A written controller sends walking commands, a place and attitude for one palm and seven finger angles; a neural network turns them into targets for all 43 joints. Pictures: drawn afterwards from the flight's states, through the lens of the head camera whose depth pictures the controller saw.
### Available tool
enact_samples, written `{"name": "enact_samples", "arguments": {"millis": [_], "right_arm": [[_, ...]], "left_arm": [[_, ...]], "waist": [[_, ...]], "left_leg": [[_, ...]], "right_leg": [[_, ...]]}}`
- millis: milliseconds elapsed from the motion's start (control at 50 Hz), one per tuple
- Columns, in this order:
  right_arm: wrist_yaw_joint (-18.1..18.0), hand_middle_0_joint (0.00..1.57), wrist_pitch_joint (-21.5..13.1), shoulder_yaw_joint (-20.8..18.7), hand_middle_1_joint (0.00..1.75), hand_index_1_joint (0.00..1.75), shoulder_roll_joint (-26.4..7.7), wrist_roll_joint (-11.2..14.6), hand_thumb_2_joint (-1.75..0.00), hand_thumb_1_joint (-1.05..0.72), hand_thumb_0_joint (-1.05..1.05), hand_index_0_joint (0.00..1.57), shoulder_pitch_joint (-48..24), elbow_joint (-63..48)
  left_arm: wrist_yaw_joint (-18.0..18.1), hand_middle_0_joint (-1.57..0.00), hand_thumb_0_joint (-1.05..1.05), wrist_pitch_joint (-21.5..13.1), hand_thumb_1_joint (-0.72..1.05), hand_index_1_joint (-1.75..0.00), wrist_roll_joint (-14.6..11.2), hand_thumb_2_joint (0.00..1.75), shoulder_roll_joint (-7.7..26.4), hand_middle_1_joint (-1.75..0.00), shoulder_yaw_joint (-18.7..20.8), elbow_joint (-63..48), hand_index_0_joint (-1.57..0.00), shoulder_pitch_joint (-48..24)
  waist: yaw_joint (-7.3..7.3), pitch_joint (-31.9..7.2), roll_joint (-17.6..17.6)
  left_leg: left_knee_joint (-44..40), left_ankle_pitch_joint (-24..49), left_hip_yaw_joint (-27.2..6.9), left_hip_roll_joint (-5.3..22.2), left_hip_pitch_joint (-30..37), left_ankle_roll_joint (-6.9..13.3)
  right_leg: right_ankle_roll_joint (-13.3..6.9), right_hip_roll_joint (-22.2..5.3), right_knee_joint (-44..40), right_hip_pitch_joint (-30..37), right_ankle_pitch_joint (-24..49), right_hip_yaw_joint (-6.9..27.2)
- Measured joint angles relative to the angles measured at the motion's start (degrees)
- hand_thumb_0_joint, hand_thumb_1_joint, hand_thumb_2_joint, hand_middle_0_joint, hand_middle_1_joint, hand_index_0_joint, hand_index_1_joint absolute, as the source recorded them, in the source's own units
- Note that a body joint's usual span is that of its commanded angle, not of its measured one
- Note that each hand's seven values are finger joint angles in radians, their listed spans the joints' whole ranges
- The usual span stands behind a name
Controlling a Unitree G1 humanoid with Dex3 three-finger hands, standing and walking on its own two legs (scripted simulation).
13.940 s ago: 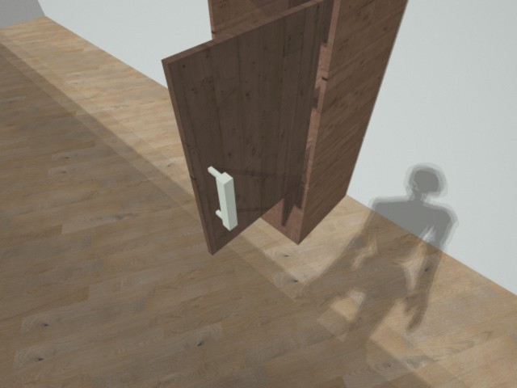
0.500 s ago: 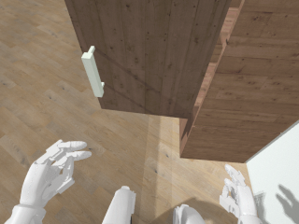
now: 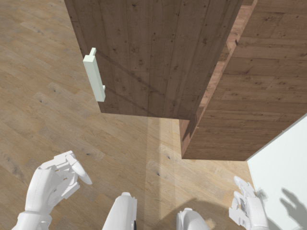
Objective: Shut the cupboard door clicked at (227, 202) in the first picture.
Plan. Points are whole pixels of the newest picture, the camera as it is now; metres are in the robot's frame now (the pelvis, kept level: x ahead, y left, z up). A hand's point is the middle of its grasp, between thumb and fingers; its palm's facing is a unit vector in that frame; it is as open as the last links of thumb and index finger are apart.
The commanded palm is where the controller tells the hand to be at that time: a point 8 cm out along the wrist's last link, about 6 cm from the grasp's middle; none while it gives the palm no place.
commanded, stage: raise the hand and make a fist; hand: left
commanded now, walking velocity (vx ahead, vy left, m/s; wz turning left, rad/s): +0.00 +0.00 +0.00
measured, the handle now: (97, 76) +0.55 +0.23 +0.03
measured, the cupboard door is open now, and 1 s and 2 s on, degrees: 87 87 87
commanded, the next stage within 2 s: bring the fist close to the handle in 0.82 s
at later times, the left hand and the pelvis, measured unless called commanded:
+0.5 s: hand (78, 179) +0.22 +0.19 +0.05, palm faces -0.02 -1.00 -0.04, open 3.1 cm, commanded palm +0.20 +0.24 +0.05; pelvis +0.00 +0.00 +0.00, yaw +0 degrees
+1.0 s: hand (86, 175) +0.23 +0.17 +0.05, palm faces -0.01 -1.00 -0.06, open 3.1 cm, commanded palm +0.23 +0.23 +0.05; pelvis +0.01 -0.02 +0.00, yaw +0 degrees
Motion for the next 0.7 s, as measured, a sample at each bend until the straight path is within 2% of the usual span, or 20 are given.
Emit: {"name": "enact_samples", "arguments": {"millis": [140,300,700], "right_arm": [[0.6,0.2,1.2,1.9,0.3,0.3,1.1,-0.3,-0.9,-0.91,0.02,0.2,-1.1,-2.6],[0.9,0.21,1.8,3.0,0.3,0.3,1.3,-0.6,-0.9,-0.91,0.01,0.2,-0.1,-2.8],[0.3,0.2,2.3,1.2,0.3,0.3,-0.3,0.0,-0.9,-0.91,0.02,0.2,2.4,-1.0]], "left_arm": [[1.1,-1.16,0.01,1.8,0.9,-1.35,1.2,0.9,0.4,-1.35,-0.8,-1.0,-1.16,-0.4],[0.5,-1.27,0.01,2.3,0.9,-1.47,1.0,0.9,0.8,-1.46,-0.4,-0.1,-1.27,-1.2],[0.8,-1.3,0.01,1.7,0.9,-1.5,0.2,0.9,0.7,-1.5,-0.1,1.1,-1.3,-1.6]], "waist": [[0.38,-0.3,0.1],[0.39,-0.6,0.4],[-0.52,-0.7,1.0]], "left_leg": [[-0.7,0.4,-0.5,-0.2,0.7,0.2],[-0.5,0.2,-1.0,-0.1,0.7,0.0],[-0.2,-0.3,-0.8,0.5,0.3,-0.9]], "right_leg": [[0.1,-0.1,-1.3,1.2,0.5,-0.6],[0.0,0.2,-1.5,1.5,0.5,-1.0],[-0.9,0.7,-0.1,0.3,-0.4,-0.6]]}}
